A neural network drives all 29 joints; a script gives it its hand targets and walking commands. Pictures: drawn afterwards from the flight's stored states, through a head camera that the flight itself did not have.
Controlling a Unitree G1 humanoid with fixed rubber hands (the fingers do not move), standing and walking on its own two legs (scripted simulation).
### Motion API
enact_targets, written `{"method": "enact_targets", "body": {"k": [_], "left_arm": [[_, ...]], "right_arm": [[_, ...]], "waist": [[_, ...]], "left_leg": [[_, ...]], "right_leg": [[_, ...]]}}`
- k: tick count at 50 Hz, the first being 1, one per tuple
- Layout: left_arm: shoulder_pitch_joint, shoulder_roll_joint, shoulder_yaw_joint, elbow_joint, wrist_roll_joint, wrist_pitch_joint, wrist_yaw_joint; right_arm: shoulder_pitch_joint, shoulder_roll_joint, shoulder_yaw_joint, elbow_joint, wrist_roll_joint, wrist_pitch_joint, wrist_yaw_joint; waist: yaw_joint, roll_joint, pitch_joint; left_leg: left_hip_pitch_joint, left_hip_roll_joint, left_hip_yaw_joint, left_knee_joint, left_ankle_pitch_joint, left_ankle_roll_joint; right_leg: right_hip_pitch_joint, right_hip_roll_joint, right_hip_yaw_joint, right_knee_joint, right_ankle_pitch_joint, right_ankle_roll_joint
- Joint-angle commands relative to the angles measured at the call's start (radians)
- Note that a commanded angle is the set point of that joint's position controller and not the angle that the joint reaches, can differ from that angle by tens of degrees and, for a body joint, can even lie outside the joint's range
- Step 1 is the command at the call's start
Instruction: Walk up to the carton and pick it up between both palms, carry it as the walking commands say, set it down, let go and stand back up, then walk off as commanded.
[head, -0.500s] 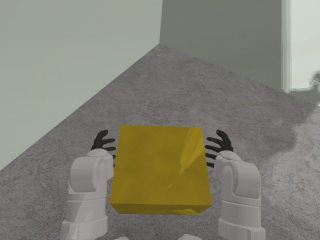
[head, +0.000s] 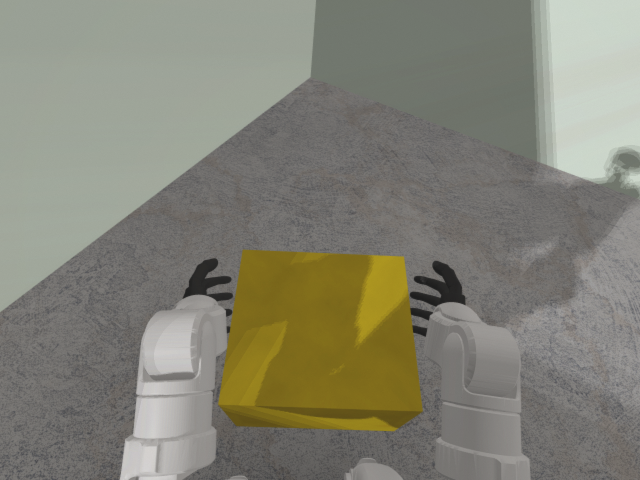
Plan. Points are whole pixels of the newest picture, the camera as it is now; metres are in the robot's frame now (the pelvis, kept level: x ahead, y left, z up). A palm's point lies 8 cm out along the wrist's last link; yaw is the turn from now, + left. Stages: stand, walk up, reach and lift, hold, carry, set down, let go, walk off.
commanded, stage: carry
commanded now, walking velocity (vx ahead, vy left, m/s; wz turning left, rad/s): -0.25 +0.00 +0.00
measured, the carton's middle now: (319, 341) +0.31 -0.01 -0.03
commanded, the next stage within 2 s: none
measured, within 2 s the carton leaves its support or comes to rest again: neither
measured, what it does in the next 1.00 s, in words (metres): walks backwards: right foot, then left foot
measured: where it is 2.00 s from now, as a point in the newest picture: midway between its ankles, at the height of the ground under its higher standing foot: outside the picture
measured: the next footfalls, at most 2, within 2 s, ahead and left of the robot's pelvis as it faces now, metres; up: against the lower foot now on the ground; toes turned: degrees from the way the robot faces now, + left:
right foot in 0.22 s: -0.08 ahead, -0.12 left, +0.00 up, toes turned -4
left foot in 0.48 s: -0.15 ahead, +0.12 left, +0.00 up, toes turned +5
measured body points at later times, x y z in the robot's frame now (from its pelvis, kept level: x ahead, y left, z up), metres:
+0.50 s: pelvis -0.24 +0.00 +0.00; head -0.22 +0.01 +0.45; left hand +0.07 +0.14 +0.05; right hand +0.07 -0.16 +0.07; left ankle -0.19 +0.12 -0.72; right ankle -0.12 -0.12 -0.72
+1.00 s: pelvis -0.45 +0.00 +0.00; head -0.47 +0.02 +0.45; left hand -0.16 +0.16 +0.06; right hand -0.15 -0.14 +0.08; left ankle -0.38 +0.11 -0.72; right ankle -0.31 -0.12 -0.71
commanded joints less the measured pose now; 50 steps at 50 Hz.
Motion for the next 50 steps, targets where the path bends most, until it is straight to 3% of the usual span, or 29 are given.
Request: {"method": "enact_targets", "body": {"k": [1,2,4,7,10,11,12,13,15,17,18,23,24,25,26,27,29,31,33,35,36,38,40,42,46,47,48,49,50], "left_arm": [[-0.635,-1.079,-0.703,-0.113,-0.473,-0.033,-0.428],[-0.744,-1.084,-0.704,-0.139,-0.513,-0.042,-0.436],[-0.755,-1.044,-0.695,-0.150,-0.517,-0.035,-0.433],[-0.708,-1.051,-0.699,-0.162,-0.531,-0.033,-0.419],[-0.632,-1.063,-0.685,-0.112,-0.538,-0.017,-0.439],[-0.632,-1.044,-0.679,-0.065,-0.516,-0.014,-0.445],[-0.619,-1.036,-0.634,-0.052,-0.493,-0.035,-0.449],[-0.639,-1.064,-0.661,-0.052,-0.525,-0.037,-0.459],[-0.676,-1.082,-0.643,-0.045,-0.503,-0.033,-0.464],[-0.691,-1.061,-0.632,-0.131,-0.471,-0.042,-0.455],[-0.740,-1.078,-0.635,-0.118,-0.485,-0.044,-0.449],[-0.641,-1.023,-0.599,-0.066,-0.414,-0.037,-0.431],[-0.626,-1.007,-0.581,-0.055,-0.392,-0.042,-0.426],[-0.634,-0.993,-0.595,-0.072,-0.405,-0.038,-0.425],[-0.684,-1.023,-0.632,-0.119,-0.422,-0.034,-0.434],[-0.702,-0.984,-0.603,-0.084,-0.425,-0.031,-0.431],[-0.734,-1.061,-0.640,-0.075,-0.474,-0.042,-0.446],[-0.754,-1.055,-0.656,-0.118,-0.486,-0.049,-0.451],[-0.807,-1.082,-0.669,-0.170,-0.540,-0.038,-0.446],[-0.686,-1.044,-0.632,-0.061,-0.505,-0.019,-0.454],[-0.739,-1.067,-0.644,-0.079,-0.536,-0.019,-0.451],[-0.705,-1.068,-0.614,0.007,-0.496,-0.025,-0.467],[-0.705,-1.084,-0.622,0.043,-0.503,-0.021,-0.471],[-0.703,-1.076,-0.606,0.021,-0.481,-0.032,-0.485],[-0.745,-1.011,-0.574,-0.051,-0.437,-0.044,-0.446],[-0.729,-1.029,-0.568,-0.001,-0.410,-0.033,-0.445],[-0.691,-1.045,-0.555,0.046,-0.412,-0.029,-0.452],[-0.721,-1.039,-0.580,0.011,-0.430,-0.033,-0.454],[-0.744,-1.067,-0.584,0.017,-0.442,-0.027,-0.461]], "right_arm": [[-0.593,1.006,0.655,-0.118,0.418,0.038,0.502],[-0.659,1.014,0.651,-0.115,0.417,0.037,0.497],[-0.567,0.981,0.618,-0.074,0.390,0.029,0.493],[-0.543,1.004,0.624,-0.080,0.386,0.016,0.482],[-0.463,0.968,0.615,-0.066,0.360,0.023,0.480],[-0.486,0.955,0.627,-0.095,0.342,0.013,0.475],[-0.552,0.974,0.641,-0.117,0.334,0.012,0.481],[-0.591,0.989,0.648,-0.088,0.357,0.022,0.474],[-0.654,1.002,0.663,-0.089,0.390,0.004,0.476],[-0.607,1.034,0.699,-0.097,0.429,0.004,0.490],[-0.672,1.048,0.709,-0.117,0.441,0.001,0.489],[-0.635,1.010,0.707,-0.070,0.456,0.030,0.491],[-0.677,1.027,0.715,-0.043,0.478,0.047,0.500],[-0.604,1.024,0.699,-0.004,0.457,0.048,0.506],[-0.527,1.026,0.679,0.057,0.441,0.038,0.513],[-0.529,1.042,0.676,0.085,0.441,0.044,0.511],[-0.645,1.015,0.642,-0.055,0.402,0.032,0.499],[-0.712,1.036,0.660,-0.137,0.405,0.013,0.491],[-0.666,1.024,0.623,-0.114,0.406,0.022,0.484],[-0.560,0.982,0.612,-0.058,0.366,0.026,0.473],[-0.521,0.994,0.606,0.005,0.363,0.036,0.472],[-0.679,0.987,0.636,-0.085,0.358,0.026,0.481],[-0.676,1.040,0.642,-0.022,0.388,0.016,0.476],[-0.660,1.023,0.667,-0.021,0.391,0.012,0.479],[-0.661,1.046,0.679,0.033,0.446,0.028,0.499],[-0.713,1.034,0.681,-0.018,0.441,0.026,0.501],[-0.655,1.036,0.639,0.095,0.427,0.032,0.508],[-0.602,1.021,0.635,0.080,0.412,0.025,0.513],[-0.663,1.013,0.648,0.031,0.417,0.025,0.515]], "waist": [[0.028,0.246,-0.529],[0.043,0.179,-0.435],[0.035,0.271,-0.468],[0.024,0.322,-0.573],[0.038,0.274,-0.533],[0.038,0.232,-0.571],[0.053,-0.141,-0.550],[0.070,-0.318,-0.486],[0.058,-0.155,-0.377],[0.023,-0.030,-0.386],[0.030,-0.058,-0.426],[0.052,-0.153,-0.499],[0.051,-0.131,-0.517],[0.047,0.001,-0.532],[0.032,0.325,-0.482],[0.029,0.373,-0.478],[0.040,0.170,-0.436],[0.058,0.217,-0.423],[0.040,0.331,-0.509],[0.050,0.302,-0.518],[0.050,0.162,-0.509],[0.076,-0.307,-0.421],[0.049,-0.121,-0.424],[0.023,-0.077,-0.380],[0.049,-0.095,-0.427],[0.058,-0.061,-0.464],[0.057,0.091,-0.391],[0.041,0.229,-0.404],[0.048,0.240,-0.409]], "left_leg": [[0.249,0.385,-0.387,-0.287,0.476,0.142],[0.200,0.353,-0.326,-0.284,0.404,0.117],[0.267,0.300,-0.293,-0.300,0.224,0.077],[0.441,0.307,-0.335,-0.287,0.317,0.087],[0.400,0.234,-0.258,-0.277,0.249,0.060],[0.333,0.216,-0.226,-0.236,0.223,0.026],[0.051,0.074,-0.089,-0.114,-0.045,-0.050],[-0.030,0.001,-0.026,0.237,-0.315,-0.070],[-0.085,-0.003,-0.094,0.512,-0.265,-0.048],[-0.109,0.040,-0.081,0.474,-0.180,-0.057],[-0.074,0.041,-0.032,0.334,-0.195,-0.063],[0.146,-0.041,0.048,-0.100,-0.106,-0.054],[0.220,0.025,-0.037,-0.239,-0.087,-0.053],[0.315,0.128,-0.165,-0.228,0.010,-0.009],[0.266,0.354,-0.419,-0.320,0.155,0.097],[0.224,0.457,-0.507,-0.337,0.385,0.173],[0.084,0.398,-0.408,-0.382,0.076,0.141],[0.174,0.281,-0.247,-0.332,0.010,0.061],[0.261,0.230,-0.199,-0.330,0.029,0.036],[0.243,0.247,-0.228,-0.345,-0.071,0.038],[0.215,0.199,-0.193,-0.249,-0.089,0.001],[-0.093,0.017,-0.016,0.135,-0.240,-0.078],[0.056,0.009,-0.076,0.336,-0.112,-0.059],[0.076,0.038,-0.062,0.305,-0.064,-0.054],[0.148,-0.012,0.007,-0.129,-0.150,-0.041],[0.221,0.015,-0.027,-0.248,-0.075,-0.043],[0.164,0.119,-0.148,-0.253,-0.139,-0.023],[0.101,0.213,-0.329,-0.415,-0.454,0.014],[0.036,0.255,-0.350,-0.462,-0.460,0.028]], "right_leg": [[0.085,0.047,0.043,0.336,-0.129,-0.016],[0.061,0.027,0.010,0.272,-0.107,-0.017],[0.071,0.043,-0.031,0.131,-0.082,0.001],[0.103,0.093,-0.035,-0.016,-0.161,0.005],[0.283,0.084,-0.073,-0.436,0.002,-0.012],[0.380,0.013,0.015,-0.478,0.083,-0.025],[0.444,-0.201,0.274,-0.493,0.124,-0.124],[0.278,-0.382,0.414,-0.540,0.260,-0.252],[0.194,-0.360,0.328,-0.550,0.474,-0.271],[0.252,-0.273,0.165,-0.423,0.612,-0.189],[0.317,-0.229,0.094,-0.359,0.736,-0.154],[0.387,-0.217,0.130,-0.352,0.495,-0.135],[0.356,-0.189,0.125,-0.301,0.380,-0.094],[0.199,-0.146,0.106,-0.243,0.356,-0.041],[0.063,-0.011,-0.040,-0.058,0.044,-0.019],[0.066,0.037,-0.032,0.178,-0.178,-0.012],[0.105,0.026,0.045,0.298,-0.092,-0.023],[0.076,0.025,-0.010,0.103,-0.048,-0.004],[0.162,0.062,-0.076,-0.039,-0.041,0.005],[0.297,0.073,-0.077,-0.321,-0.015,-0.020],[0.372,0.032,-0.008,-0.470,-0.011,-0.037],[0.254,-0.320,0.466,-0.641,-0.322,-0.189],[0.059,-0.317,0.379,-0.701,-0.305,-0.203],[0.064,-0.213,0.175,-0.636,-0.152,-0.119],[0.286,-0.184,0.132,-0.480,0.070,-0.113],[0.298,-0.158,0.114,-0.414,0.090,-0.087],[0.213,-0.126,0.073,-0.393,0.138,-0.041],[0.184,-0.051,-0.006,-0.283,-0.030,-0.024],[0.267,-0.002,-0.046,-0.165,0.050,-0.015]]}}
